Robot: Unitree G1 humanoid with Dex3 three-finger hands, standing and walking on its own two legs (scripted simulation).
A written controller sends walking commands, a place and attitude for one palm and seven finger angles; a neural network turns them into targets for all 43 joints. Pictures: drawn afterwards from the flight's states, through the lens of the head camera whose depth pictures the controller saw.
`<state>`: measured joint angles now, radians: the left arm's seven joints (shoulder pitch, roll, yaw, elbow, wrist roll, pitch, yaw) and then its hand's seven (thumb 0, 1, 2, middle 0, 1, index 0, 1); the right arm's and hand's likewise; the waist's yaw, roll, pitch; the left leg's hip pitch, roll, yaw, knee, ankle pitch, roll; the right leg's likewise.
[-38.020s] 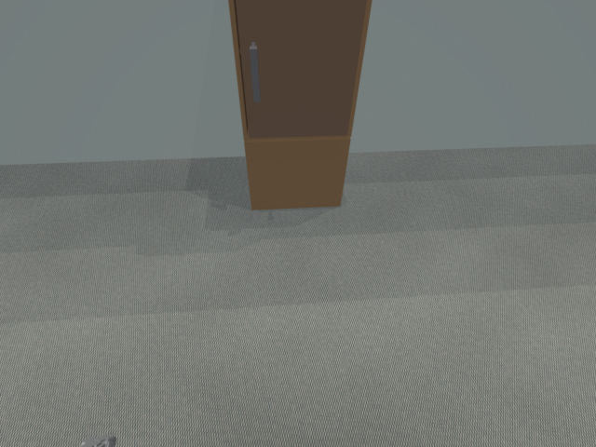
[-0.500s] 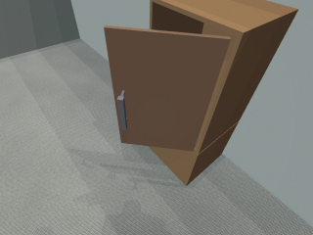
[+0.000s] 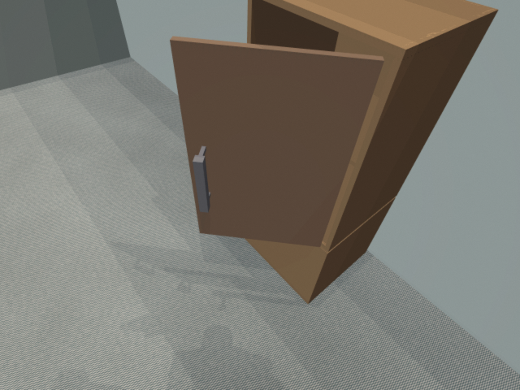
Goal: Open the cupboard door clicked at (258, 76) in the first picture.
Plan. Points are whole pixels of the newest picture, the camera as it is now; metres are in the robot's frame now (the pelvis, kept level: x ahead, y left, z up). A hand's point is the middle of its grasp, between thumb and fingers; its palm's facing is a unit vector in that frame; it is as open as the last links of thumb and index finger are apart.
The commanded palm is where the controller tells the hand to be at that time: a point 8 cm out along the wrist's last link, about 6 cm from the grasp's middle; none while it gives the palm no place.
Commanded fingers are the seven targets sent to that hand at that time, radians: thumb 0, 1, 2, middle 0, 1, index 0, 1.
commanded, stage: look again from close up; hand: left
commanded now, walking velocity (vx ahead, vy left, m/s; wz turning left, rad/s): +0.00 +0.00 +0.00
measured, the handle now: (204, 180) +0.59 +0.17 -0.08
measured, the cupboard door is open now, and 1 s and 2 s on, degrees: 43 43 43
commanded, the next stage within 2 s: raise the hand with hooked fingers in 0.22 s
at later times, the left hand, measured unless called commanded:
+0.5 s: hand out of the picture +0.14 +0.20 -0.08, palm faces +0.24 -0.95 -0.20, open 7.4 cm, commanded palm +0.11 +0.22 -0.08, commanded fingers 0.00 0.67 0.80 -0.22 -0.45 -0.22 -0.45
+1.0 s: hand (150, 359) +0.18 +0.19 -0.08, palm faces -0.05 -1.00 -0.08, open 10.2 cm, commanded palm +0.16 +0.25 -0.07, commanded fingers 0.00 0.08 0.55 -0.26 -0.82 -0.26 -0.82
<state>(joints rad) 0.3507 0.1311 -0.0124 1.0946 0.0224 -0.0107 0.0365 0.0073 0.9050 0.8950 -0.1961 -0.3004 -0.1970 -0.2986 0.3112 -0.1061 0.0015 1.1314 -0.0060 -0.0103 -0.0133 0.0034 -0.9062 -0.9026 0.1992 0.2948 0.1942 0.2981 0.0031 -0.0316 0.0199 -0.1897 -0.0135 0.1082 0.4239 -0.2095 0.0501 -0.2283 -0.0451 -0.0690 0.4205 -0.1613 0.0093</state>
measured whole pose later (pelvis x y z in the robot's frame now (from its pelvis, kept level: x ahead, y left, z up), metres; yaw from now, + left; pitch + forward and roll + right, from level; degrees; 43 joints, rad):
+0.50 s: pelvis +0.00 +0.00 -0.02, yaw +4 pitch +1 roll +0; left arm 0.51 0.22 0.01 0.23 -0.16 -0.06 0.12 0.07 0.92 0.87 -0.20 -0.34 -0.20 -0.33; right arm 0.38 -0.24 0.01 0.83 0.05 -0.27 -0.07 0.03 -0.93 -0.90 0.20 0.30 0.20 0.30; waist -0.05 0.02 -0.03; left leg -0.35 -0.03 0.06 0.63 -0.30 0.05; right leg -0.37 -0.05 -0.08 0.63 -0.29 0.00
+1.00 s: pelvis +0.00 -0.04 -0.13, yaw +5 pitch +18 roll -3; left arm 0.38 0.29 0.23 0.02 -0.33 -0.47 -0.51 0.01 0.30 0.64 -0.24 -0.68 -0.24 -0.68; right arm 0.11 -0.21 0.01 0.53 0.03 -0.22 -0.02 0.01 -0.90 -0.90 0.20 0.30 0.20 0.30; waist 0.06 0.02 -0.14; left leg -1.07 0.03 -0.05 1.35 -0.60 0.00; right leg -1.03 0.00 -0.16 1.28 -0.56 -0.06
